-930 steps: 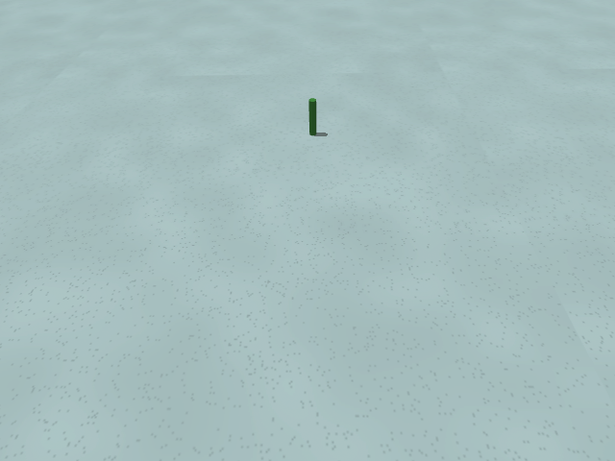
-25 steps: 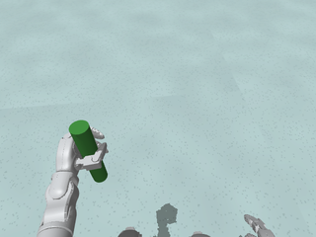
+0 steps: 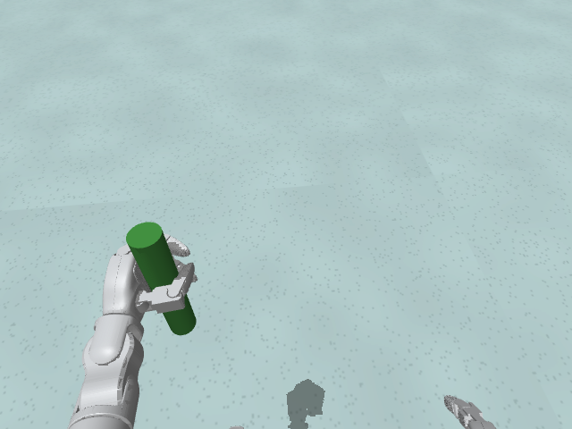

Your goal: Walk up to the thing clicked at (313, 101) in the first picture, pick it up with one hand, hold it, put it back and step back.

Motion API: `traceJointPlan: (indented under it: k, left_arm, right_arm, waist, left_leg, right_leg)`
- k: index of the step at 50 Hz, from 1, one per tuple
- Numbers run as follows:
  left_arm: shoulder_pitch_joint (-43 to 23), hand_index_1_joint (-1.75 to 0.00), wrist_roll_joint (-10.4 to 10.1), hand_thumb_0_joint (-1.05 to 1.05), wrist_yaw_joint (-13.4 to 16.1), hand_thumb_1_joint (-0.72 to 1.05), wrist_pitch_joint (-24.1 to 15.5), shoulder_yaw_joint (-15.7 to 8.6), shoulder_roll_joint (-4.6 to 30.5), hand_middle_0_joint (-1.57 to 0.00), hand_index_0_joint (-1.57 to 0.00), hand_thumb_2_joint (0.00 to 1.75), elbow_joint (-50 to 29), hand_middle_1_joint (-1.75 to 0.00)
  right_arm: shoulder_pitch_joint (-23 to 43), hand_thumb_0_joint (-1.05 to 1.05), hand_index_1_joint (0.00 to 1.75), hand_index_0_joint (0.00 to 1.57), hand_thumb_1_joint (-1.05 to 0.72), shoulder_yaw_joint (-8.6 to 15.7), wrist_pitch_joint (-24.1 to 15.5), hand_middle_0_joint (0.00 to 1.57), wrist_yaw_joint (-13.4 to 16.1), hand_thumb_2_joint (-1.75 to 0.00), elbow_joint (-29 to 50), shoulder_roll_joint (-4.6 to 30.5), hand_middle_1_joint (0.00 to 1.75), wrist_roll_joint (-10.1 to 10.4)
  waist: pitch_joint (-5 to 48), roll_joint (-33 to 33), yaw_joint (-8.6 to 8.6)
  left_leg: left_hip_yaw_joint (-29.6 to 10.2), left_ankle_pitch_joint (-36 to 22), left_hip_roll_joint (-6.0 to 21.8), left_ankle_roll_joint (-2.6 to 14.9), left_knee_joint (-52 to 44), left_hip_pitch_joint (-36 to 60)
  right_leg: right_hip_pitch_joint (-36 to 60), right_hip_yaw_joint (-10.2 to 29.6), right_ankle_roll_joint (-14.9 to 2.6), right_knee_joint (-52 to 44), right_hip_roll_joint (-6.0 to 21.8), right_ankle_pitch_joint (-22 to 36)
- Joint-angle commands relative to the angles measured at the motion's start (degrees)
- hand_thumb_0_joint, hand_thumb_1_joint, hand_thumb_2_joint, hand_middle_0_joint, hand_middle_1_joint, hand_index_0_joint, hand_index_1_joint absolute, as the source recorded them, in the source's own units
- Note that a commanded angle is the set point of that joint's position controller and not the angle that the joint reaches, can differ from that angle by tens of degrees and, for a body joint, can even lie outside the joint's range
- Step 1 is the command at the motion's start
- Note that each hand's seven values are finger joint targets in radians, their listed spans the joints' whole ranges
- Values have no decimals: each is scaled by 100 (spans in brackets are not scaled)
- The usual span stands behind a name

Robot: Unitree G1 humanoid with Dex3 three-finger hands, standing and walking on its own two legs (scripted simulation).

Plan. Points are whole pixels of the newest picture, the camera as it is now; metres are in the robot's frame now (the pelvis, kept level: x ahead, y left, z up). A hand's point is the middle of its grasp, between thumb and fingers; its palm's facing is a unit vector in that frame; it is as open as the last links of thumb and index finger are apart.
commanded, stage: hold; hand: left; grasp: from the side
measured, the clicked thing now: (166, 285) +0.32 +0.19 +0.02
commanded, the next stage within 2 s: none
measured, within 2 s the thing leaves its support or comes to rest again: neither
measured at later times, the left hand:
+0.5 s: hand (166, 283) +0.31 +0.18 +0.06, palm faces +0.04 -1.00 -0.02, open 5.6 cm
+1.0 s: hand (166, 282) +0.31 +0.18 +0.06, palm faces +0.03 -1.00 -0.02, open 5.6 cm
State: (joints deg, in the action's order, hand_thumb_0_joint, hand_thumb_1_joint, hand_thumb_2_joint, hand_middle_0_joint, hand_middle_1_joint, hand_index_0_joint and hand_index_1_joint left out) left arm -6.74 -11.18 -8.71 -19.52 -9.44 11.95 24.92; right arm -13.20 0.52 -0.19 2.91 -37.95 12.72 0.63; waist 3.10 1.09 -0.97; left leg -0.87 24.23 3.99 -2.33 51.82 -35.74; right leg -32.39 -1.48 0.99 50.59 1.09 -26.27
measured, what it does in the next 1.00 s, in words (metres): stands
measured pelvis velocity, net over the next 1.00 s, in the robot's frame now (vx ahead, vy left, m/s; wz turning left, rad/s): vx -0.02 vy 0.00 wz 0.00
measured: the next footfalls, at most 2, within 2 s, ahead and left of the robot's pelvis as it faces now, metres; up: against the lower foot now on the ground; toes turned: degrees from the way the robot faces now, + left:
none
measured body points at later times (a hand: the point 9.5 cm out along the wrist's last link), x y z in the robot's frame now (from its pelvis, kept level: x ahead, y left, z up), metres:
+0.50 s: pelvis -0.01 +0.00 +0.01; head +0.02 +0.00 +0.46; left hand +0.30 +0.23 +0.06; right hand +0.12 -0.24 -0.10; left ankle +0.02 +0.14 -0.69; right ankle -0.01 -0.13 -0.69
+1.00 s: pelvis -0.02 +0.00 +0.01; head +0.01 +0.01 +0.46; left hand +0.30 +0.23 +0.07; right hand +0.11 -0.24 -0.10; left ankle +0.02 +0.14 -0.69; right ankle -0.01 -0.13 -0.69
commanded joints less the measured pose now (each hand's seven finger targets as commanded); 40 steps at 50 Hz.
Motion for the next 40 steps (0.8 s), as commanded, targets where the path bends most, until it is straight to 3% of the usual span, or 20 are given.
traceJointPlan:
  k: [1, 2, 3, 7, 8, 9, 13, 15, 16, 19, 20, 21, 23, 25, 27, 29, 30, 32, 36, 40]
  left_arm:
    - [-1649, -135, -158, 0, -2, 56, -482, -392, 836, -130, -131, 120, -1409, -136]
    - [-1511, -136, -142, 0, -33, 56, -477, -216, 664, -130, -132, 120, -1273, -137]
    - [-1769, -136, -147, 0, -15, 57, -517, -371, 866, -129, -131, 121, -1620, -137]
    - [-1624, -136, -133, 0, -52, 56, -499, -266, 714, -130, -132, 120, -1347, -138]
    - [-1899, -135, -120, 0, -22, 56, -564, -457, 995, -130, -132, 120, -1775, -137]
    - [-1579, -136, -105, 0, -17, 56, -513, -394, 849, -130, -132, 120, -1344, -138]
    - [-1776, -135, -129, 0, 48, 55, -550, -351, 846, -129, -131, 119, -1782, -137]
    - [-1492, -135, -110, 0, 51, 53, -495, -382, 795, -129, -131, 119, -1377, -137]
    - [-1500, -136, -90, 0, 40, 55, -489, -230, 660, -129, -131, 120, -1332, -137]
    - [-1893, -136, -47, 0, 11, 56, -514, -244, 881, -130, -132, 121, -1709, -138]
    - [-1664, -137, -42, 0, -12, 56, -455, -108, 653, -130, -132, 121, -1228, -139]
    - [-1999, -136, -52, 0, -3, 56, -507, -288, 921, -130, -132, 120, -1633, -137]
    - [-1912, -136, -96, 0, -34, 57, -484, -188, 695, -130, -132, 120, -1249, -138]
    - [-1963, -137, -134, 0, -10, 56, -506, -366, 826, -130, -132, 121, -1273, -139]
    - [-1766, -136, -146, 0, -57, 58, -512, -135, 572, -129, -131, 121, -1111, -138]
    - [-1571, -137, -121, 0, -77, 56, -524, -149, 602, -129, -132, 122, -980, -139]
    - [-2095, -136, -95, 0, -49, 58, -612, -324, 946, -129, -131, 121, -1602, -137]
    - [-1877, -137, -83, 0, -57, 55, -595, -226, 820, -130, -132, 121, -1313, -139]
    - [-2008, -137, -105, 0, 82, 52, -618, -440, 936, -129, -131, 122, -1490, -138]
    - [-1965, -138, -76, 0, 90, 57, -624, -364, 812, -130, -131, 124, -1107, -139]
  right_arm:
    - [80, 0, 30, 20, -89, 269, -224, 20, 70, -89, 659, 797, 30, 4]
    - [139, 0, 30, 20, -90, 245, -218, 20, 59, -89, 711, 779, 30, -4]
    - [91, 0, 30, 20, -89, 273, -218, 20, 57, -89, 680, 810, 30, -3]
    - [165, 0, 30, 20, -89, 249, -214, 20, 54, -89, 722, 779, 30, -4]
    - [135, 0, 30, 20, -90, 259, -215, 20, 68, -89, 692, 771, 30, -11]
    - [220, 0, 30, 20, -90, 251, -207, 20, 81, -89, 751, 767, 30, 7]
    - [220, 0, 30, 20, -89, 233, -224, 20, 81, -89, 730, 741, 30, -5]
    - [270, 0, 30, 20, -90, 232, -236, 20, 84, -89, 729, 742, 30, -4]
    - [242, 0, 30, 20, -89, 238, -241, 20, 77, -90, 720, 743, 30, -1]
    - [229, 0, 30, 20, -89, 251, -225, 20, 94, -89, 696, 763, 30, -4]
    - [263, 0, 30, 20, -89, 232, -229, 20, 94, -89, 728, 760, 30, 1]
    - [273, 0, 30, 20, -88, 250, -246, 20, 94, -89, 687, 772, 30, 2]
    - [328, 0, 30, 20, -88, 228, -269, 20, 89, -89, 713, 759, 30, 14]
    - [235, 0, 30, 20, -89, 250, -279, 20, 77, -89, 656, 784, 30, 10]
    - [271, 0, 30, 20, -88, 225, -289, 20, 56, -89, 701, 766, 30, -3]
    - [248, 0, 30, 20, -89, 236, -300, 20, 57, -89, 656, 766, 30, 3]
    - [272, 0, 30, 20, -89, 260, -302, 20, 62, -89, 675, 789, 30, 1]
    - [269, 0, 30, 20, -89, 230, -309, 20, 55, -89, 691, 768, 30, 0]
    - [256, 0, 30, 20, -90, 195, -302, 20, 76, -90, 678, 718, 30, 4]
    - [245, 0, 30, 20, -89, 218, -301, 20, 94, -90, 580, 738, 30, -10]
  waist:
    - [1673, -14, -35]
    - [1575, -68, -75]
    - [1753, 82, -24]
    - [1581, -20, -59]
    - [1675, 117, 24]
    - [1506, -8, -4]
    - [1534, 113, 0]
    - [1330, -39, -14]
    - [1396, -80, -57]
    - [1475, 87, -42]
    - [1191, -2, -119]
    - [1256, 79, -63]
    - [1085, -3, -88]
    - [1376, 103, -45]
    - [1257, -44, -71]
    - [1337, -32, -41]
    - [1452, 138, 23]
    - [1383, 24, -18]
    - [1469, 21, 26]
    - [1198, -79, -51]
  left_leg:
    - [154, -1798, -265, 238, -646, 1175]
    - [143, -1786, -271, 234, -674, 1167]
    - [140, -1853, -263, 226, -700, 1289]
    - [145, -1753, -275, 234, -777, 1267]
    - [173, -1752, -298, 227, -779, 1283]
    - [187, -1599, -307, 230, -835, 1279]
    - [182, -1474, -307, 204, -930, 1371]
    - [202, -1339, -319, 229, -945, 1241]
    - [192, -1349, -303, 229, -985, 1287]
    - [177, -1316, -303, 213, -1048, 1403]
    - [181, -1211, -300, 219, -1066, 1341]
    - [183, -1148, -303, 216, -1093, 1366]
    - [148, -1004, -285, 214, -1158, 1314]
    - [126, -1018, -274, 193, -1167, 1450]
    - [133, -1084, -286, 203, -1138, 1371]
    - [155, -1293, -300, 205, -1089, 1407]
    - [177, -1272, -315, 194, -1115, 1451]
    - [178, -1249, -312, 208, -1117, 1442]
    - [192, -1304, -315, 210, -1138, 1432]
    - [203, -1093, -317, 234, -1151, 1301]
  right_leg:
    - [608, -33, -72, -764, -147, 2209]
    - [644, -49, -74, -778, -151, 2172]
    - [691, -48, -88, -764, -151, 2211]
    - [770, -55, -77, -868, -145, 2135]
    - [845, -29, -72, -883, -118, 2177]
    - [800, -26, -66, -943, -123, 2025]
    - [854, -49, -88, -1006, -129, 1862]
    - [816, -33, -64, -1077, -120, 1777]
    - [854, -42, -74, -1062, -122, 1802]
    - [828, -56, -96, -1101, -126, 1731]
    - [692, -55, -85, -1128, -138, 1633]
    - [735, -48, -94, -1161, -121, 1564]
    - [621, -84, -104, -1160, -140, 1419]
    - [716, -100, -122, -1137, -143, 1401]
    - [706, -104, -109, -1143, -148, 1463]
    - [802, -84, -101, -1130, -126, 1666]
    - [828, -71, -114, -1148, -115, 1645]
    - [873, -65, -92, -1184, -118, 1633]
    - [976, -47, -80, -1199, -114, 1708]
    - [790, -36, -76, -1241, -100, 1532]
